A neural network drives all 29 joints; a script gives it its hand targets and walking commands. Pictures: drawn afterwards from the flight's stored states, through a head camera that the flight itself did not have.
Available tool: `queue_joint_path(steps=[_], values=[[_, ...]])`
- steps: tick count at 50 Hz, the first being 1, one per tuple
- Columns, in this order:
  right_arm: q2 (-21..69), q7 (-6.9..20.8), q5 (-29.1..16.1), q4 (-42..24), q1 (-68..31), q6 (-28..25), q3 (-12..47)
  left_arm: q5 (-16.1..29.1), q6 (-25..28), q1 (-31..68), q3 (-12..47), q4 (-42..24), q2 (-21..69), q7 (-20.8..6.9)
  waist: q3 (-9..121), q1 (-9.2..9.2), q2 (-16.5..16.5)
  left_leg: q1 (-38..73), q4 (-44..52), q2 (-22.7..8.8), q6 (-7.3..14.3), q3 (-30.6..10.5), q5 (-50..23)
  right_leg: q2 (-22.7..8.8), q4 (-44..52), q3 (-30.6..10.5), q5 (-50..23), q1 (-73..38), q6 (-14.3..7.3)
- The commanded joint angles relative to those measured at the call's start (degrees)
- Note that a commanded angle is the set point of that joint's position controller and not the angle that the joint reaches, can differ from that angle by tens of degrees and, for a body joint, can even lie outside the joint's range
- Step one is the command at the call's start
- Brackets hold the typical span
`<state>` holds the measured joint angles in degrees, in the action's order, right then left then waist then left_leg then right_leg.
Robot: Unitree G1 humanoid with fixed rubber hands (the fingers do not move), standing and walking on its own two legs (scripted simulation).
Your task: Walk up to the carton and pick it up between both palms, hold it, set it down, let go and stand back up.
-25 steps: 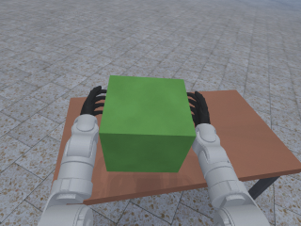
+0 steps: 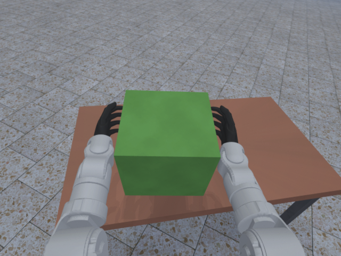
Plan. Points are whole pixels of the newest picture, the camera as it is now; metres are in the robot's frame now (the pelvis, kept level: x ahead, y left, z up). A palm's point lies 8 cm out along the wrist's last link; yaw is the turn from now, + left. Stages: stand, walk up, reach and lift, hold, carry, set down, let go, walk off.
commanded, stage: set down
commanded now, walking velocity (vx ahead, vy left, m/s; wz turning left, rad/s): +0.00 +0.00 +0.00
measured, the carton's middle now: (165, 144) +0.40 +0.02 +0.07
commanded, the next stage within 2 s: none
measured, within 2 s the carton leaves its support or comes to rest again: neither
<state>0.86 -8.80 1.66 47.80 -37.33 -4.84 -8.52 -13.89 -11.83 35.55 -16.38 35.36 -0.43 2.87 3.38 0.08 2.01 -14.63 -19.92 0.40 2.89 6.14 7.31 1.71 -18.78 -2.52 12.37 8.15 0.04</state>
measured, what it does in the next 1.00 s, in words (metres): stands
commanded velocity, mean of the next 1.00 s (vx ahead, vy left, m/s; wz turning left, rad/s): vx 0.00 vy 0.00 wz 0.00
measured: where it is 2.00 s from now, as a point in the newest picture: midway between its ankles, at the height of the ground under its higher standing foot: outside the picture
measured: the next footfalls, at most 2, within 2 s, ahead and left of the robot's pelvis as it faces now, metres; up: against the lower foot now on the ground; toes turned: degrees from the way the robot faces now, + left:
none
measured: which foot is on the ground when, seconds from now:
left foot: down 0.00-1.00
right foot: down 0.00-1.00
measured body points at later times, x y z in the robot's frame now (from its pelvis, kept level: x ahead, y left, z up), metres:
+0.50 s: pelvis +0.01 +0.00 +0.00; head +0.01 +0.02 +0.45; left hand +0.40 +0.17 +0.08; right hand +0.40 -0.13 +0.09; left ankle +0.04 +0.08 -0.75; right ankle -0.03 -0.12 -0.75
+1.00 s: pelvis +0.02 -0.01 +0.00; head +0.04 +0.01 +0.45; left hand +0.41 +0.17 +0.05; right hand +0.42 -0.14 +0.07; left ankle +0.04 +0.08 -0.75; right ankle -0.03 -0.12 -0.75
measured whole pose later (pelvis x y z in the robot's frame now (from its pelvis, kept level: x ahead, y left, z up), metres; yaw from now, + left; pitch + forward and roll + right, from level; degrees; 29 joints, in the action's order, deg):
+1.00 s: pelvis +0.02 -0.01 +0.00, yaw +0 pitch +4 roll +0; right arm 5.7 -5.2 18.3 54.8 -37.5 -12.9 -23.6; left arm -16.6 4.8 36.0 -26.0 50.5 1.4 1.2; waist 1.5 0.1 2.0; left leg -14.6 -19.9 0.4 2.7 6.1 8.9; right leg 1.7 -18.7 -2.5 14.0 8.2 -0.2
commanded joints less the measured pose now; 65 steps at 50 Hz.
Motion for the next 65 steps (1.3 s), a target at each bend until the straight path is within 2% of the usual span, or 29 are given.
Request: queue_joint_path(steps=[1, 7, 12, 22, 30, 36, 44, 57, 65], values=[[31.8, 9.8, 4.3, -10.1, -37.2, -4.4, 12.5, 0.7, 7.8, 38.5, 16.9, -3.1, 32.7, -7.9, 26.2, 3.72, -1.6, 26.4, -0.7, -1.8, -4.1, -2.6, -19.5, 0.2, 4.4, 6.8, -16.7, -0.5, 1.2], [32.2, 9.7, 5.2, -9.3, -36.3, -5.5, 11.9, -0.1, 9.4, 37.9, 16.0, -2.1, 32.5, -8.0, 26.9, 4.00, -1.0, 26.0, -1.4, -1.8, -4.2, -2.4, -22.7, 0.1, 4.0, 6.7, -20.8, -1.0, 1.4], [32.4, 9.9, 6.9, -7.3, -35.1, -6.3, 10.0, -1.2, 10.9, 37.4, 14.3, 0.2, 32.1, -8.1, 26.1, 4.41, -0.8, 25.1, -1.3, -1.9, -4.1, -2.2, -22.3, 0.0, 4.2, 6.5, -20.6, -0.4, 1.3], [33.1, 11.0, 11.6, -3.9, -35.9, -8.5, 4.8, -2.7, 14.7, 39.2, 11.3, 4.8, 31.9, -7.7, 25.9, 4.77, -1.5, 22.4, -0.5, -2.3, -4.1, -1.7, -18.4, -0.2, 4.5, 6.8, -15.8, 2.1, 0.6], [33.6, 12.1, 16.0, 0.4, -35.9, -9.5, -0.3, -4.3, 17.7, 40.5, 7.8, 9.6, 30.6, -7.3, 22.9, 5.19, -1.7, 18.9, 0.9, -2.8, -3.9, -1.2, -12.5, -0.5, 4.6, 6.7, -10.1, 3.8, 0.2], [34.2, 12.6, 18.5, 1.1, -36.3, -10.7, -2.6, -5.2, 19.9, 41.3, 5.8, 11.0, 30.1, -6.8, 23.8, 5.43, -2.0, 17.3, 0.8, -2.8, -3.8, -0.8, -12.2, -0.6, 4.0, 6.5, -10.0, 4.2, 0.1], [35.1, 12.4, 21.5, 2.5, -34.7, -11.8, -4.6, -6.6, 21.7, 40.1, 3.9, 12.5, 29.3, -6.8, 24.5, 5.15, -1.7, 16.5, -0.1, -2.9, -3.7, -0.4, -15.7, -0.6, 3.2, 6.4, -13.4, 4.2, 0.4], [37.7, 11.2, 24.6, 3.7, -31.8, -14.8, -4.9, -8.5, 24.6, 36.9, 1.6, 14.9, 28.1, -7.7, 26.9, 5.34, -1.2, 13.2, -2.6, -2.8, -3.7, -0.4, -24.9, -0.9, 0.4, 5.7, -25.8, 1.3, 1.5], [37.9, 10.9, 27.4, 6.8, -30.0, -17.2, -6.7, -9.7, 26.9, 35.0, -0.2, 17.1, 27.6, -7.3, 28.3, 5.60, -2.1, 16.9, -5.2, -3.7, -3.7, -1.3, -32.7, -0.9, -0.1, 6.2, -25.6, 8.5, 1.3]])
